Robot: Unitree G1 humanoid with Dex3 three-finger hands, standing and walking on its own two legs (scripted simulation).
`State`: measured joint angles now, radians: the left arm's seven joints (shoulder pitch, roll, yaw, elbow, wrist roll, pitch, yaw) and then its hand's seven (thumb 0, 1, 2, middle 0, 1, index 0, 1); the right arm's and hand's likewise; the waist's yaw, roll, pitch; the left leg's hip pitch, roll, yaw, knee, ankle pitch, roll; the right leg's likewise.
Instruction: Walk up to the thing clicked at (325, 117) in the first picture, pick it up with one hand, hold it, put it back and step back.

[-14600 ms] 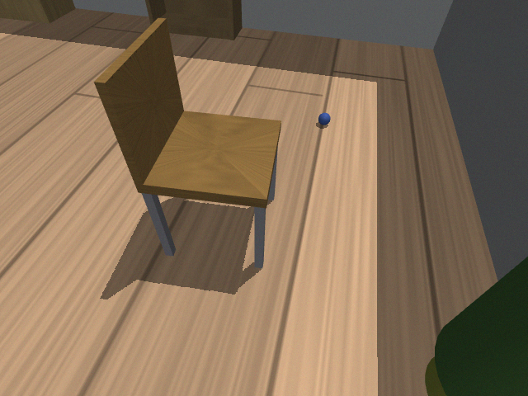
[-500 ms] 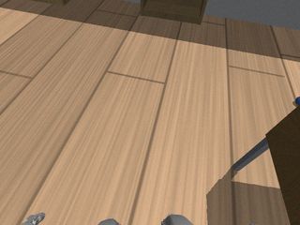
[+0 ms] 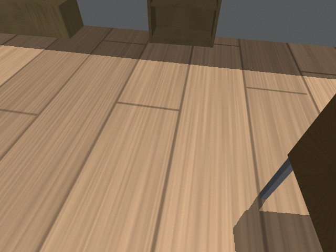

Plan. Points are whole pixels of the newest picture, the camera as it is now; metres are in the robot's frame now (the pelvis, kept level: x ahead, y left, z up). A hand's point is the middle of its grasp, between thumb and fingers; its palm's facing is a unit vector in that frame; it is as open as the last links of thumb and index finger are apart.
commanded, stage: walk up
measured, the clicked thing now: (327, 117) +1.24 -1.34 -0.72
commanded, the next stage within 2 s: stand in 0.70 s
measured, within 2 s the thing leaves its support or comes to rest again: neither
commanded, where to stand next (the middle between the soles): +0.08 +0.00 m, yaw +2 degrees
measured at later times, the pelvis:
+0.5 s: pelvis +0.01 +0.02 +0.02, yaw -1 degrees
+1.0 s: pelvis +0.02 +0.02 +0.02, yaw +0 degrees
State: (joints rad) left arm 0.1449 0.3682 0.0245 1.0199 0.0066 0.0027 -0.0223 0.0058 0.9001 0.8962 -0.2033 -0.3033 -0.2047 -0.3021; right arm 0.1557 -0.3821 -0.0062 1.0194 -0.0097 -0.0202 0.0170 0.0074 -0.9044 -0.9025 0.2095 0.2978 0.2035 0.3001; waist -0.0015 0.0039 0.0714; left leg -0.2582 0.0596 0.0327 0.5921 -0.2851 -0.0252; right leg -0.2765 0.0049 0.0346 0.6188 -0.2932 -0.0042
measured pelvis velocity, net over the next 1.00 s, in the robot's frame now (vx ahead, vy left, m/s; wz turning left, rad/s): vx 0.02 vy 0.02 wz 0.01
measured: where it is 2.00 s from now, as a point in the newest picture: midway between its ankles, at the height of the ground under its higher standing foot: outside the picture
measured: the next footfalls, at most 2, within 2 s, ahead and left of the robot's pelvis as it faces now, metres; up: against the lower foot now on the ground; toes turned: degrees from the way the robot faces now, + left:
none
